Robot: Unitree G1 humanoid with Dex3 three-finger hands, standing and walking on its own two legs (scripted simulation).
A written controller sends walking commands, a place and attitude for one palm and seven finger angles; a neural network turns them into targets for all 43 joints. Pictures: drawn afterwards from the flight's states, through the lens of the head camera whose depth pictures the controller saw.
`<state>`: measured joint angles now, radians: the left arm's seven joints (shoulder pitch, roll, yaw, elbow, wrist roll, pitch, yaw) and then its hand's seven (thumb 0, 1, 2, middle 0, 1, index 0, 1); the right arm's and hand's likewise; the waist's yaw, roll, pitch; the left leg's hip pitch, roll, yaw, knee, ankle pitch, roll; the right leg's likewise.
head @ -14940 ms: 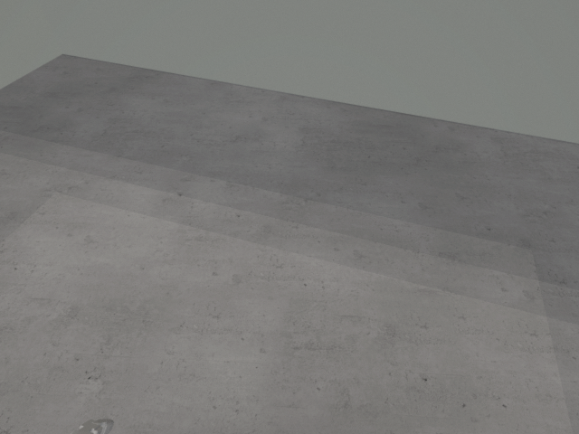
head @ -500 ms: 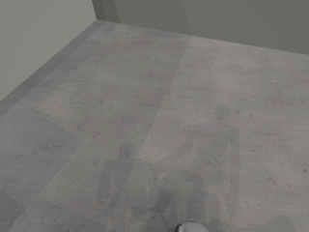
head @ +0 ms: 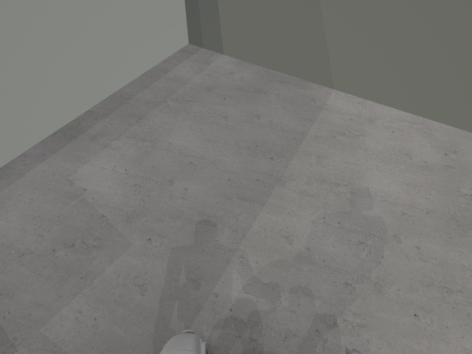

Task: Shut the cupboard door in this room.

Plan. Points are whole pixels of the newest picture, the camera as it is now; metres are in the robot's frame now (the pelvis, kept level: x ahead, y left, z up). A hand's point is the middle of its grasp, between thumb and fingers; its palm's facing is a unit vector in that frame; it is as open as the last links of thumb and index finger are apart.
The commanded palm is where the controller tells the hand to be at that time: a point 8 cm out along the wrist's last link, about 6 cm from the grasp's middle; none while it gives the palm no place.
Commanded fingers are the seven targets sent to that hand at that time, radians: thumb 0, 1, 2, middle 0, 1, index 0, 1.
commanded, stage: walk around to get in front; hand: left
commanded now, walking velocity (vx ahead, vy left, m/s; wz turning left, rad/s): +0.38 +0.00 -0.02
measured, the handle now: out of the picture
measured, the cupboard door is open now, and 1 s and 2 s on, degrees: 80 80 80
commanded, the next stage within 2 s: walk to a spot facing it in 0.98 s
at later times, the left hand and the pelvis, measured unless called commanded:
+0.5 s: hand (183, 251) +0.35 +0.16 -0.15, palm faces -0.08 -0.97 -0.24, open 7.4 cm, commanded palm none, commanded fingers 0.00 0.90 0.90 -0.20 -0.30 -0.20 -0.30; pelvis +0.22 -0.03 -0.01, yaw -3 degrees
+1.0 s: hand (198, 267) +0.32 +0.12 -0.18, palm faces +0.17 -0.98 -0.14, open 7.3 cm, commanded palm none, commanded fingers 0.00 0.90 0.90 -0.20 -0.30 -0.20 -0.30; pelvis +0.43 -0.02 -0.01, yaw +5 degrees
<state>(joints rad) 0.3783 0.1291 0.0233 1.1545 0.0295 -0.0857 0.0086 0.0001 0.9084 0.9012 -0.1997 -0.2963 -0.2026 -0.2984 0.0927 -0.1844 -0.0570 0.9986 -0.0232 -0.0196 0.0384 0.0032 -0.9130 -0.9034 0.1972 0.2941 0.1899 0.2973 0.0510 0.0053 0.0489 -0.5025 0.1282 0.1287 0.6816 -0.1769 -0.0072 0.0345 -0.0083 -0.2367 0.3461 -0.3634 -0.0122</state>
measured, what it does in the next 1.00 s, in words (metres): walks ahead: left foot, then right foot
